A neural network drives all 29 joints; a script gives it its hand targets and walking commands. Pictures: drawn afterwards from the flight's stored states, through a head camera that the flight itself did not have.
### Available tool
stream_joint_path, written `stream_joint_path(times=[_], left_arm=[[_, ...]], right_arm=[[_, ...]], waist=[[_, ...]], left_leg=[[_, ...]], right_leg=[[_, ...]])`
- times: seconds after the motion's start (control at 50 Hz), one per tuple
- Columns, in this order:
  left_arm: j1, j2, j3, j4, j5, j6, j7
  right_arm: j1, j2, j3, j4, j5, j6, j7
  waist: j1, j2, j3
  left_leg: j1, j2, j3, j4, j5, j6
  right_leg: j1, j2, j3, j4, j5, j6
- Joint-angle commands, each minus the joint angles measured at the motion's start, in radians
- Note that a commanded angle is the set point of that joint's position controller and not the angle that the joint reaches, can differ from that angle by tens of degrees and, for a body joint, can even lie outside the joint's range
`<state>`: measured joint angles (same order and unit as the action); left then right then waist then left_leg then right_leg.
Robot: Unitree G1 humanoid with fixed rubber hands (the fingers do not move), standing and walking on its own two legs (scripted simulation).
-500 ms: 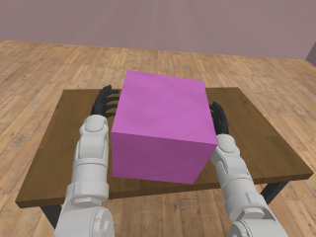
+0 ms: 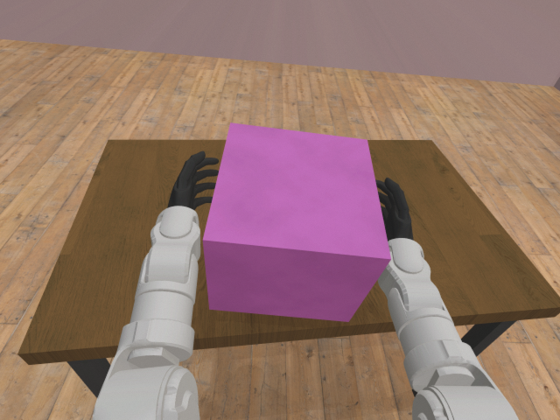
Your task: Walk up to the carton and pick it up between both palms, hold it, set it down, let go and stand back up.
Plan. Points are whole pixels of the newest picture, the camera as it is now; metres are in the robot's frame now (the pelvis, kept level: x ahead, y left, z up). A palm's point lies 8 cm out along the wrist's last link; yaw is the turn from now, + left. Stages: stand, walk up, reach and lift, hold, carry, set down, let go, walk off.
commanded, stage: set down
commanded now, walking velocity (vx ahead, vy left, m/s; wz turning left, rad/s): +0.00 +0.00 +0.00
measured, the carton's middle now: (289, 222) +0.40 +0.00 +0.10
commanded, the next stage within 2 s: none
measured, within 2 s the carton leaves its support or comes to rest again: rests again in 1.92 s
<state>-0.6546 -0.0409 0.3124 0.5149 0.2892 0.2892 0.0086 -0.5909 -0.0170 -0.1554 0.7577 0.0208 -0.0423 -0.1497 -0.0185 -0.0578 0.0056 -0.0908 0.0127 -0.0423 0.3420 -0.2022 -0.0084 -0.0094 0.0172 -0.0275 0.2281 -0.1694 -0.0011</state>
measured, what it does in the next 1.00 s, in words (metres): stands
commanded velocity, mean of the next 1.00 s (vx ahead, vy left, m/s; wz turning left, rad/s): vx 0.00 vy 0.00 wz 0.00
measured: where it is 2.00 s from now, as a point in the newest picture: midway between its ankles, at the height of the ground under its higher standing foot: outside the picture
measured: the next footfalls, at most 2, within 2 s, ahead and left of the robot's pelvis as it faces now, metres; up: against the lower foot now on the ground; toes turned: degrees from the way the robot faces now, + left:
none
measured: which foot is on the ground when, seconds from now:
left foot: down 0.00-1.00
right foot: down 0.00-1.00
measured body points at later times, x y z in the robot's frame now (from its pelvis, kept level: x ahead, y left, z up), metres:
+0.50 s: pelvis +0.00 +0.00 +0.00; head +0.00 +0.03 +0.45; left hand +0.42 +0.15 +0.11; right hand +0.40 -0.16 +0.10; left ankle -0.01 +0.12 -0.75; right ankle -0.03 -0.12 -0.75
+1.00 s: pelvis +0.02 +0.00 +0.00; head +0.05 +0.03 +0.45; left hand +0.45 +0.16 +0.08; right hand +0.42 -0.15 +0.07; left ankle -0.01 +0.12 -0.75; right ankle -0.03 -0.12 -0.75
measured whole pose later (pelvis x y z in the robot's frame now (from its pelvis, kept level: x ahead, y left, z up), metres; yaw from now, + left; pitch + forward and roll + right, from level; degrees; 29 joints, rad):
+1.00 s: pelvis +0.02 +0.00 +0.00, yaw -1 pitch +7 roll -1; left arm -0.81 -0.01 0.42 0.92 0.30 0.03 0.01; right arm -0.69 0.07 -0.52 0.93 -0.31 -0.19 -0.07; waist 0.02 -0.04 -0.06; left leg -0.26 0.02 0.00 0.33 -0.19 0.00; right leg -0.19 0.01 -0.04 0.23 -0.17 0.00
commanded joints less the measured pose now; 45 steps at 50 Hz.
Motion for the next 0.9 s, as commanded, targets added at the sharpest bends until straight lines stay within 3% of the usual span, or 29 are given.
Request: stream_joint_path(times=[0.0, 0.26, 0.58, 0.74, 0.88], left_arm=[[-0.629, -0.583, -0.428, -0.058, -0.086, -0.084, -0.136], [-0.694, -0.561, -0.298, 0.148, -0.039, -0.161, -0.137], [-0.759, -0.509, -0.183, 0.273, 0.001, -0.249, -0.128], [-0.756, -0.499, -0.160, 0.310, 0.010, -0.274, -0.129], [-0.766, -0.506, -0.176, 0.330, 0.005, -0.303, -0.115]], right_arm=[[-0.881, 0.524, 0.302, -0.296, -0.034, -0.119, 0.125], [-0.897, 0.497, 0.109, -0.131, -0.169, -0.165, 0.166], [-0.915, 0.540, 0.005, -0.059, -0.297, -0.212, 0.203], [-0.892, 0.549, -0.033, -0.022, -0.336, -0.226, 0.206], [-0.883, 0.543, -0.057, 0.012, -0.355, -0.250, 0.211]], waist=[[0.000, 0.080, -0.521], [0.012, 0.083, -0.511], [0.042, 0.055, -0.596], [0.033, 0.056, -0.619], [0.024, 0.091, -0.669]], left_leg=[[0.159, -0.029, 0.098, 0.019, 0.495, -0.067], [0.132, -0.019, 0.131, -0.011, 0.415, -0.071], [0.021, -0.020, 0.161, -0.035, 0.396, -0.040], [0.023, -0.014, 0.162, -0.016, 0.468, -0.047], [0.090, 0.000, 0.151, 0.031, 0.600, -0.069]], right_leg=[[0.163, 0.024, -0.077, 0.058, 0.507, 0.042], [0.112, 0.019, -0.092, 0.030, 0.382, 0.032], [0.197, -0.004, -0.076, 0.073, 0.502, 0.048], [0.184, -0.003, -0.082, 0.090, 0.566, 0.048], [0.094, 0.008, -0.098, 0.096, 0.570, 0.035]])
